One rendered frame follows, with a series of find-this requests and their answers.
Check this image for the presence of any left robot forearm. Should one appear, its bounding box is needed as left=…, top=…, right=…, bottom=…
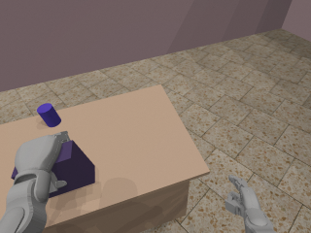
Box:
left=0, top=169, right=52, bottom=233

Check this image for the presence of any right robot hand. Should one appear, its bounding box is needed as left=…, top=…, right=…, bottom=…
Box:
left=225, top=175, right=261, bottom=217

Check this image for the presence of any table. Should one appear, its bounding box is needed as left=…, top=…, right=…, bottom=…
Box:
left=0, top=84, right=210, bottom=233

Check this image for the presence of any sponge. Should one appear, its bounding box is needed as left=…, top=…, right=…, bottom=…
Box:
left=11, top=140, right=95, bottom=198

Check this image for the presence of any left robot hand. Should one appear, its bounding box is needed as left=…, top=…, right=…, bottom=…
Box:
left=15, top=131, right=71, bottom=193

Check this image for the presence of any right robot forearm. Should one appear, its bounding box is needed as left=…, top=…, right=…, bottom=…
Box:
left=243, top=208, right=276, bottom=233

